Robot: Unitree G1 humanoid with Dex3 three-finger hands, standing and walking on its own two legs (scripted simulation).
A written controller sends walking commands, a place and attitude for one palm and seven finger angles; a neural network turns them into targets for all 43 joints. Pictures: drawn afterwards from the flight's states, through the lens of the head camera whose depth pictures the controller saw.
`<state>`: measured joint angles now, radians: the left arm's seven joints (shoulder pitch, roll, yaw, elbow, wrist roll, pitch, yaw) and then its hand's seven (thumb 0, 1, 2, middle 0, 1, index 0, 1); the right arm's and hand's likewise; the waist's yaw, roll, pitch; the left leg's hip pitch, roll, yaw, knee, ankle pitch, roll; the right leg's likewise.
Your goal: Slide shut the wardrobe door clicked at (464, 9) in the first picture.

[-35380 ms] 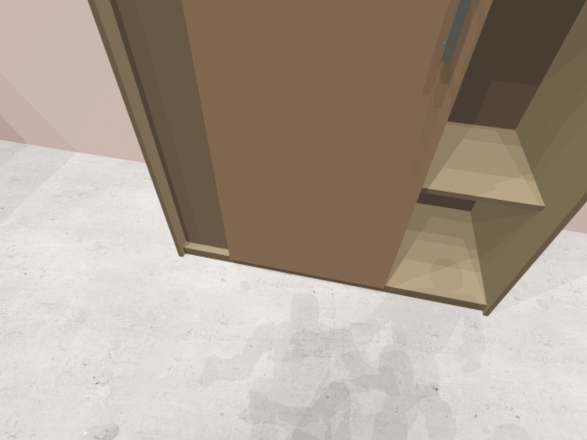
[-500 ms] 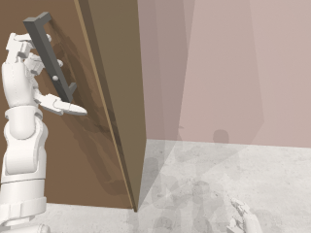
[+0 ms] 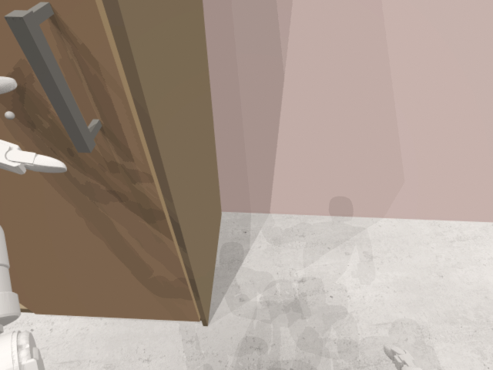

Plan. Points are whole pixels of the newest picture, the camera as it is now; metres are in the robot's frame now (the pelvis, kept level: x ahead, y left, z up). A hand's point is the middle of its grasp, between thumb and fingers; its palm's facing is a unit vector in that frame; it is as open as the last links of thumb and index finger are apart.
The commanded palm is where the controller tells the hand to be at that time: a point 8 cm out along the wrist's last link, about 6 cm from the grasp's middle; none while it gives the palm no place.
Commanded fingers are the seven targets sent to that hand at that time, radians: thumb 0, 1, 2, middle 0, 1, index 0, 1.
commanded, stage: slip the hand off the handle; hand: left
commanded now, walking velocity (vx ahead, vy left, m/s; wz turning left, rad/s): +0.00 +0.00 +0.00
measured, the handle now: (66, 84) +0.38 +0.27 +0.28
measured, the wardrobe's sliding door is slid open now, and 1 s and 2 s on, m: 0.00 0.00 0.00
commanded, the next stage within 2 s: draw the hand back to the body in 0.74 s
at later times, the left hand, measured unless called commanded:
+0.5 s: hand out of the picture +0.24 +0.33 +0.26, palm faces +0.52 -0.84 -0.16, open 14.7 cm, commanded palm +0.20 +0.36 +0.26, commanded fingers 0.00 -0.55 0.20 -0.25 -1.15 -0.25 -1.15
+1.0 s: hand out of the picture +0.22 +0.31 +0.24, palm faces +0.34 -0.93 -0.15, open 14.7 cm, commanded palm +0.16 +0.35 +0.25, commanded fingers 0.00 -0.55 0.20 -0.25 -1.15 -0.25 -1.15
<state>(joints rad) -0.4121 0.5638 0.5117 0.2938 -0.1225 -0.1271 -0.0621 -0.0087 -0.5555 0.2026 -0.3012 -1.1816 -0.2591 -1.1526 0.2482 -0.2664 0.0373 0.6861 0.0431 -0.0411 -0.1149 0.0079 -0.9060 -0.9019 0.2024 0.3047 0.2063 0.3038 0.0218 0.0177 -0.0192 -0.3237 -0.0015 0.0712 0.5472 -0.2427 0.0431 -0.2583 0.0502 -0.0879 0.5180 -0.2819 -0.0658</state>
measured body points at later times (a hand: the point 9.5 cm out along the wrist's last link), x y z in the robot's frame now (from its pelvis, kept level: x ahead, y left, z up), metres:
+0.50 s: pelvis +0.00 +0.02 +0.00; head -0.02 +0.01 +0.45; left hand +0.21 +0.38 +0.27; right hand +0.21 -0.19 -0.07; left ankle +0.03 +0.09 -0.73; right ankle +0.00 -0.07 -0.73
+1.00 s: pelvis +0.00 +0.03 +0.00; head -0.04 +0.02 +0.45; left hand +0.19 +0.36 +0.25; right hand +0.20 -0.16 -0.07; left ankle +0.03 +0.09 -0.73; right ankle +0.00 -0.07 -0.73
